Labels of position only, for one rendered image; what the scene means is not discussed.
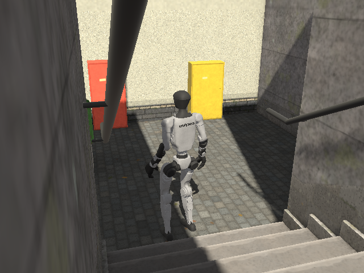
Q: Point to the stairs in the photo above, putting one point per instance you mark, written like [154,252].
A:
[269,248]

